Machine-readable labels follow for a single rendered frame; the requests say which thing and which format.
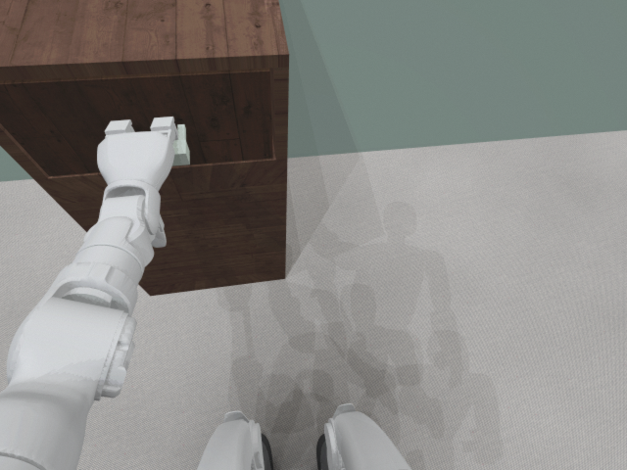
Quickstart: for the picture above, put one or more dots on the cabinet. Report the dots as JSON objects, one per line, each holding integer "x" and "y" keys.
{"x": 225, "y": 223}

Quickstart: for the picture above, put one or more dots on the drawer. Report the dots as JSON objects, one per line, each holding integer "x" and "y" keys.
{"x": 61, "y": 121}

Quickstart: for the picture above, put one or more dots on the robot left forearm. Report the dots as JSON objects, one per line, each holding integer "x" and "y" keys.
{"x": 109, "y": 265}

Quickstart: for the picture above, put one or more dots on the robot left upper arm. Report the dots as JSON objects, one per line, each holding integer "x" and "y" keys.
{"x": 73, "y": 354}

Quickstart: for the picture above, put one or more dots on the right robot shin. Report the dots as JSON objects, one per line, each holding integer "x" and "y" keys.
{"x": 343, "y": 408}

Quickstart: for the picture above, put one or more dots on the robot left hand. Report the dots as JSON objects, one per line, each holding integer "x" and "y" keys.
{"x": 146, "y": 156}

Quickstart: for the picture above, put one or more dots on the handle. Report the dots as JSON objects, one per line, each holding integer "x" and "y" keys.
{"x": 182, "y": 153}

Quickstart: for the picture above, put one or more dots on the right robot thigh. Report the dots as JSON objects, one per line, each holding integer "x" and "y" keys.
{"x": 356, "y": 442}

